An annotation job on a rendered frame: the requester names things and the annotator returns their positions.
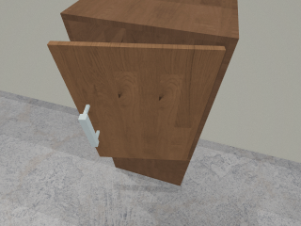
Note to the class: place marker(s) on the handle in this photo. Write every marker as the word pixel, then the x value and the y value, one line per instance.
pixel 88 128

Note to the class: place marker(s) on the cupboard door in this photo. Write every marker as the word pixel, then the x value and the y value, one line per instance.
pixel 146 99

